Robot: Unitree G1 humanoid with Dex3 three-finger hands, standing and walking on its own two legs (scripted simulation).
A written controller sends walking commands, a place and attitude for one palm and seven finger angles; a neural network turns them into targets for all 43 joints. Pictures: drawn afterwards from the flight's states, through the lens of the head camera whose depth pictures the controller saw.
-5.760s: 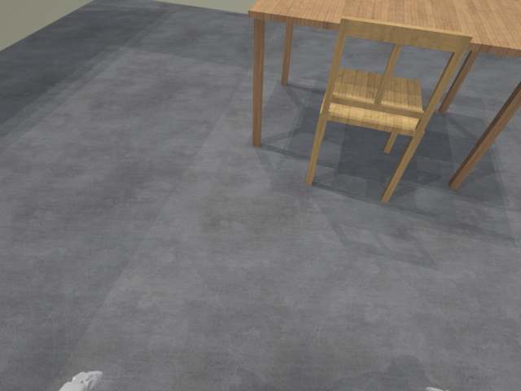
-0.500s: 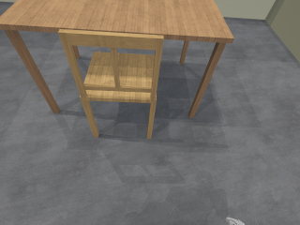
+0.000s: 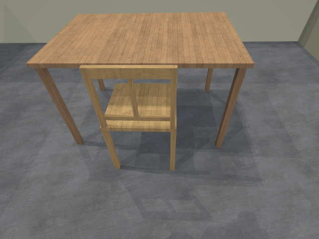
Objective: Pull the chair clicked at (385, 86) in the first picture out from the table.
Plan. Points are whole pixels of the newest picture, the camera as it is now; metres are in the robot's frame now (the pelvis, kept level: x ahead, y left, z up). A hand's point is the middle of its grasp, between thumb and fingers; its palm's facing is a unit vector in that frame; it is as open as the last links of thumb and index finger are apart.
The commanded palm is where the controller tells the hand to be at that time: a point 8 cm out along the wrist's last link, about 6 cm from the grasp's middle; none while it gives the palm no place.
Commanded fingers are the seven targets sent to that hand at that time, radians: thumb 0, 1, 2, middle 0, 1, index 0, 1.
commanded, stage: take the last steps up to it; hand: left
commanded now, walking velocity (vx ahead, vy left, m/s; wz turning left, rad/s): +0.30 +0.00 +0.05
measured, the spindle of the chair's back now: (133, 98) +0.75 +0.18 -0.12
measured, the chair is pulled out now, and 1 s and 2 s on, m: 0.00 0.00 0.00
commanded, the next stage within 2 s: come to a stop and stand still in 0.68 s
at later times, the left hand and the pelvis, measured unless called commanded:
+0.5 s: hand out of the picture +0.10 +0.22 -0.18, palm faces +0.08 -0.99 -0.14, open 7.4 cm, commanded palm none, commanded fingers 0.00 0.90 0.90 -0.20 -0.30 -0.20 -0.30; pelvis +0.16 +0.06 -0.01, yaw +0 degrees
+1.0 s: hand (113, 176) +0.36 +0.20 -0.16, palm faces +0.02 -0.97 -0.24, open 7.2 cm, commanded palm none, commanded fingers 0.00 0.90 0.90 -0.20 -0.30 -0.20 -0.30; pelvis +0.30 +0.02 +0.00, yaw +0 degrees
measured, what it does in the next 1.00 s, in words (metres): walks ahead: left foot, then right foot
